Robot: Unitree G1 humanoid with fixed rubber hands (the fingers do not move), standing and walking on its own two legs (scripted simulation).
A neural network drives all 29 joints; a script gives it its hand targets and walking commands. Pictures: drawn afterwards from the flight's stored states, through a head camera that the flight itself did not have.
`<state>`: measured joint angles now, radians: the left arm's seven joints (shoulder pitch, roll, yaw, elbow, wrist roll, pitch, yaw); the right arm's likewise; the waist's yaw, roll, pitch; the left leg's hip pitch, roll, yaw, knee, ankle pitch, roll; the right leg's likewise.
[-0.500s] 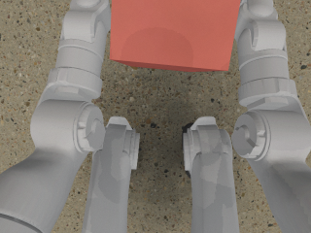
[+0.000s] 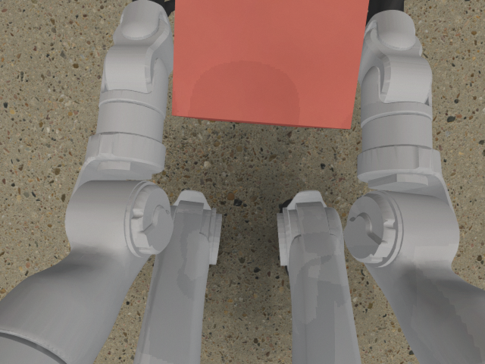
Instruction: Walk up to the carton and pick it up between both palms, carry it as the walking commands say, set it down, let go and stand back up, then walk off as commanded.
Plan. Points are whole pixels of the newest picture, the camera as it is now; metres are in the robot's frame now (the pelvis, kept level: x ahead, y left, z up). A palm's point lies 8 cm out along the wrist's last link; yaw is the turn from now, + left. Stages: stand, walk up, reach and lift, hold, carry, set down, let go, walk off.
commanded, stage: reach and lift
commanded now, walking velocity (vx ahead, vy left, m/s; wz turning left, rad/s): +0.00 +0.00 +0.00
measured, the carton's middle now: (261, 44) +0.53 -0.03 -0.18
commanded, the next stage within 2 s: none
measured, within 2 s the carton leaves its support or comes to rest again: neither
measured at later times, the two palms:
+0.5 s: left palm out of the picture +0.53 +0.10 -0.03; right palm (419, 11) +0.51 -0.17 -0.04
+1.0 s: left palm out of the picture +0.51 +0.10 +0.04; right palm (470, 0) +0.49 -0.17 +0.03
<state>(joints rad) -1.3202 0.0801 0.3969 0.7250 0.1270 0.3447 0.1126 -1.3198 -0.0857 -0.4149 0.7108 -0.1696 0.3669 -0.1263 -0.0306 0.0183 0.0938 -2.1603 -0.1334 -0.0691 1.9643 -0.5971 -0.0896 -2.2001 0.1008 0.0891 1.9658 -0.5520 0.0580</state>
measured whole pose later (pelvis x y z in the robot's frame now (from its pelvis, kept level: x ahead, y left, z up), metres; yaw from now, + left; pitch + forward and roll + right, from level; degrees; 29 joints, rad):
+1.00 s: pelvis +0.00 +0.00 +0.10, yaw -1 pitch +41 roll +1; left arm -1.09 -0.03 0.46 0.69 0.22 0.38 0.07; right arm -1.08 0.02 -0.49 0.66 -0.24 0.40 -0.07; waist -0.02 0.02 -0.09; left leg -1.84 -0.14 -0.10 1.63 -0.52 -0.07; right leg -1.87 0.11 0.12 1.63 -0.48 0.06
